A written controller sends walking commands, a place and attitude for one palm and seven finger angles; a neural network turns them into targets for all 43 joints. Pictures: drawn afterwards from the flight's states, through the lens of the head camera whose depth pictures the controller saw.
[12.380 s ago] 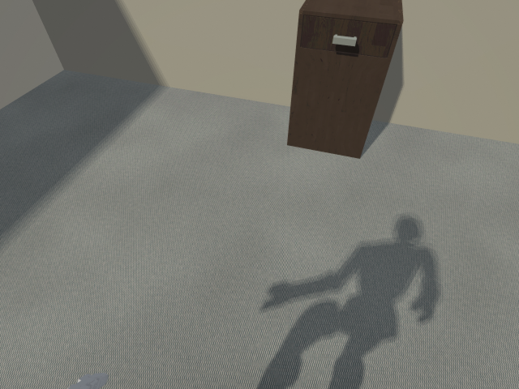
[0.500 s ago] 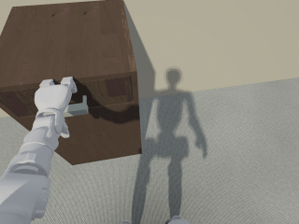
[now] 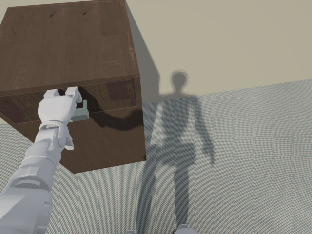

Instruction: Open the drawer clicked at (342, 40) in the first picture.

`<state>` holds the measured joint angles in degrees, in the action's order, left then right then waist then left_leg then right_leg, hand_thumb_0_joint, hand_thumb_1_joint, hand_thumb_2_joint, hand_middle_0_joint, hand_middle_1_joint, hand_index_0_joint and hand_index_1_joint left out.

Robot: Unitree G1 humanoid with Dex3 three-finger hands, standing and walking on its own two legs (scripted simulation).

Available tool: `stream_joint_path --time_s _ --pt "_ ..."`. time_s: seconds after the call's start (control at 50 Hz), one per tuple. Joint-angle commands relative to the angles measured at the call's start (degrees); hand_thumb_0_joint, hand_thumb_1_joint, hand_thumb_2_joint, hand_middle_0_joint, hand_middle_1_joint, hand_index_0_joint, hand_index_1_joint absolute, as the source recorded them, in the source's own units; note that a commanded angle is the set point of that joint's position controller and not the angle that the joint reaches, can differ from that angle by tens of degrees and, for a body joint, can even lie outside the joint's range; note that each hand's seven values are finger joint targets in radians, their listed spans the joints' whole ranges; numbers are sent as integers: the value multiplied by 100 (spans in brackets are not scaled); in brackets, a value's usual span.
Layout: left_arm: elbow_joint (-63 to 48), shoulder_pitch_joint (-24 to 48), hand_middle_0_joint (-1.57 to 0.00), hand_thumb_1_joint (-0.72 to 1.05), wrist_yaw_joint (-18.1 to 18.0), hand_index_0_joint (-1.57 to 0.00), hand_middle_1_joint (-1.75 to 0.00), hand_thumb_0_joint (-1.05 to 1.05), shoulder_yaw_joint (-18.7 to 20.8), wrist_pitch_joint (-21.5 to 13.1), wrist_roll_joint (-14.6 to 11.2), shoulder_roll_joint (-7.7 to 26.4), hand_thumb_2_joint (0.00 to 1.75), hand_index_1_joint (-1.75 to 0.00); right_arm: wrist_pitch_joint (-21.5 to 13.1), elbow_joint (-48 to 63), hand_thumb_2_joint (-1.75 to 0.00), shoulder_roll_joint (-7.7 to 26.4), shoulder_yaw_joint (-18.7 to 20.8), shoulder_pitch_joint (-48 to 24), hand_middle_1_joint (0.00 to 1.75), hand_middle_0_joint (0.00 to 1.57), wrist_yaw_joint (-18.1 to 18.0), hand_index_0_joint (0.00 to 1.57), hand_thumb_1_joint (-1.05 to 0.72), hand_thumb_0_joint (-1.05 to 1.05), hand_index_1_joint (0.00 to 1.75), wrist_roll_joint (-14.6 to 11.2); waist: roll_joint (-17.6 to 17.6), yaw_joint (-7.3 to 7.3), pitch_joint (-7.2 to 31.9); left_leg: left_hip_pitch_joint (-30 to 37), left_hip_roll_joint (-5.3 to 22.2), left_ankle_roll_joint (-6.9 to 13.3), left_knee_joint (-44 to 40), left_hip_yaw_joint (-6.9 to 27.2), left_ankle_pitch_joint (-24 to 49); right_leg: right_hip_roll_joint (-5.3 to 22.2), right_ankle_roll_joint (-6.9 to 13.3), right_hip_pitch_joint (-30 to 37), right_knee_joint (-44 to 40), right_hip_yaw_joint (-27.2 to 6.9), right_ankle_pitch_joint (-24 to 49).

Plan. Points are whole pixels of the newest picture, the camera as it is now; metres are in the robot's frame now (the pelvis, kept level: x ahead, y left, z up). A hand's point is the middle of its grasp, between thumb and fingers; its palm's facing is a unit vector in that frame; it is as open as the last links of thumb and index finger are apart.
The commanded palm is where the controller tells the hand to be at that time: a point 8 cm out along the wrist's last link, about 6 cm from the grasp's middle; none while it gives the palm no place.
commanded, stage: lower the fingers behind the handle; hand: left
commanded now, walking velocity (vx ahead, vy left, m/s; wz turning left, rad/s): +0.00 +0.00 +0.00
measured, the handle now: (70, 110) +0.48 +0.27 -0.04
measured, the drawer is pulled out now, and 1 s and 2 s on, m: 0.00 0.00 0.00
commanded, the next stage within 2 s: lift the fingers back up to retry in 1.26 s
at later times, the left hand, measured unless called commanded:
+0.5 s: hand (68, 121) +0.44 +0.26 -0.04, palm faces -0.06 -0.02 -1.00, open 13.7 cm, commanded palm +0.42 +0.25 +0.01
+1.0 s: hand (70, 122) +0.44 +0.26 -0.04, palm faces -0.02 +0.01 -1.00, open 13.8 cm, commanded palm +0.42 +0.25 -0.01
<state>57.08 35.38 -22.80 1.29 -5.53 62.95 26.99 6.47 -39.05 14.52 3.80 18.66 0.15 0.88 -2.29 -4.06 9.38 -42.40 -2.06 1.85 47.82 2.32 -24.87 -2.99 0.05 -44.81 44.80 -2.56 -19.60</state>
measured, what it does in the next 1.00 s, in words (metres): stands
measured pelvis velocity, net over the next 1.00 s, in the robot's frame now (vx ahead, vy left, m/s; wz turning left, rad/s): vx -0.03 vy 0.00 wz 0.01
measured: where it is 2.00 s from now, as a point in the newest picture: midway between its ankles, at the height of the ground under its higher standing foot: outside the picture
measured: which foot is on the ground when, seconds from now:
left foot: down 0.00-1.00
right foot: down 0.00-1.00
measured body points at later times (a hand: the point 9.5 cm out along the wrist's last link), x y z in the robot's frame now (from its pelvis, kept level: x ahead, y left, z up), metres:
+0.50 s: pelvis -0.01 +0.00 -0.02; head +0.10 +0.00 +0.42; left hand +0.43 +0.26 +0.02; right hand +0.02 -0.27 -0.15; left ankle -0.03 +0.10 -0.70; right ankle +0.01 -0.12 -0.70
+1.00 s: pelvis -0.03 +0.00 -0.04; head +0.09 +0.00 +0.39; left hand +0.43 +0.26 +0.01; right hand +0.01 -0.28 -0.17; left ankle -0.03 +0.10 -0.70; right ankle +0.01 -0.12 -0.70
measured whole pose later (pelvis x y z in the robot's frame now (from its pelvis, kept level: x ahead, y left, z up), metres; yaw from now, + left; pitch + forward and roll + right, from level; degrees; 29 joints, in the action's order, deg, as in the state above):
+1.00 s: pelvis -0.03 +0.00 -0.04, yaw +0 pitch +25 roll -2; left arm 65.2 45.7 -26.9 0.0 -1.0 63.1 29.2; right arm 4.7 -39.4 15.0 1.6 17.9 0.2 1.0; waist -2.3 -6.1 11.1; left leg -58.6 -2.3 1.5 61.9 3.0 -28.0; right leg -3.2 0.1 -60.6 58.0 -1.1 -22.4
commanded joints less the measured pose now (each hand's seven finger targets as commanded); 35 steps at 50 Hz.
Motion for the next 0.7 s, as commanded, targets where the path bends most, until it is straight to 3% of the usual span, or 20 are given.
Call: stream_joint_path --time_s 0.0,0.06,0.12,0.14,0.16,0.2,0.22,0.26,0.3,0.34,0.38,0.44,0.5,0.56,0.6,0.68 --pt "-1089 2496 -30 -50 -494 -30 -120 0 543 -13 13 1678 30 -120 -132 275 -90 900 276 550 30 20 -78 20 -90 0 30 63 -107 -102 2115 781 50 67 -296 -205 2312 29 266 1239 -155 310 1637" --pt "-1087 2501 -30 -50 -661 -30 -120 0 452 80 106 1549 30 -120 -158 261 -90 886 292 518 30 20 -46 20 -90 0 30 90 -478 -88 2391 992 56 20 -184 -201 2488 10 275 1020 -44 332 1642" --pt "-838 2416 -30 -50 -682 -30 -120 0 443 251 54 1505 30 -120 -162 191 -90 910 294 585 30 20 -7 20 -90 0 30 94 -416 -94 2530 1024 78 -11 -116 -175 2666 -8 263 986 45 377 1736" --pt "-770 2439 -30 -50 -657 -30 -120 0 289 313 25 1317 30 -120 -164 187 -90 903 299 610 30 20 -4 20 -90 0 30 91 -316 -161 2447 1028 86 -7 -99 -172 2699 -15 256 961 22 388 1772" --pt "-711 2342 -30 -50 -626 -30 -120 0 333 364 -16 1342 30 -120 -158 182 -90 921 300 609 30 20 8 20 -90 0 30 85 -318 -118 2498 997 84 -4 -105 -186 2633 -15 246 995 8 388 1745" --pt "-551 2435 -30 -50 -535 -30 -120 0 209 430 -64 1224 30 -120 -152 175 -90 932 288 617 30 20 -5 20 -90 0 30 78 -150 -222 2327 887 79 24 -104 -177 2508 -14 239 974 -33 377 1719" --pt "-614 2536 -30 -50 -505 -30 -120 0 266 416 -22 1376 30 -120 -156 161 -90 953 284 655 30 20 -18 20 -90 0 30 63 -97 -228 2374 876 102 29 -109 -159 2465 -3 223 965 -7 378 1698" --pt "-601 2582 -30 -50 -437 -30 -120 0 156 381 -35 1265 30 -120 -166 176 -90 942 274 652 30 20 -40 20 -90 0 30 60 -89 -250 2289 796 89 53 -103 -170 2273 -1 221 930 -38 355 1585" --pt "-710 2598 -30 -50 -396 -30 -120 0 350 268 -28 1516 30 -120 -163 169 -90 969 253 641 30 20 -59 20 -90 0 30 78 -183 -176 2353 798 96 47 -75 -137 2357 7 251 911 39 355 1600" --pt "-685 2540 -30 -50 -417 -30 -120 0 286 165 25 1406 30 -120 -173 160 -90 929 256 674 30 20 -66 20 -90 0 30 91 -290 -182 2410 771 96 45 31 -141 2377 -2 250 772 136 356 1594" --pt "-656 2507 -30 -50 -489 -30 -120 0 392 93 77 1513 30 -120 -190 125 -90 939 248 662 30 20 -58 20 -90 0 30 118 -279 -166 2320 611 106 43 112 -145 2314 -2 258 627 210 355 1520" --pt "-316 2212 -30 -50 -548 -30 -120 0 372 155 71 1445 30 -120 -197 126 -90 944 243 658 30 20 -38 20 -90 0 30 111 -57 -185 2109 244 86 57 191 -172 2047 -6 244 554 256 347 1415" --pt "-399 2418 -30 -50 -573 -30 -120 0 242 159 49 1267 30 -120 -230 120 -90 939 265 681 30 20 -8 20 -90 0 30 119 -281 -237 2275 333 88 40 274 -160 2103 -7 260 400 328 369 1401" --pt "-214 2406 -30 -50 -607 -30 -120 0 406 276 21 1546 30 -120 -202 85 -90 977 244 744 30 20 -12 20 -90 0 30 101 -85 -228 2388 165 76 57 347 -153 2034 -12 229 447 413 361 1400" --pt "-178 2462 -30 -50 -578 -30 -120 0 317 342 -24 1408 30 -120 -204 80 -90 981 245 760 30 20 -3 20 -90 0 30 109 -142 -244 2465 188 71 52 369 -144 2079 0 236 437 441 375 1437" --pt "23 2499 -30 -50 -555 -30 -120 0 62 483 16 1154 30 -120 -204 81 -90 977 225 764 30 20 -3 20 -90 0 30 86 -104 -338 2204 94 84 58 381 -138 1820 -10 224 188 402 408 1161"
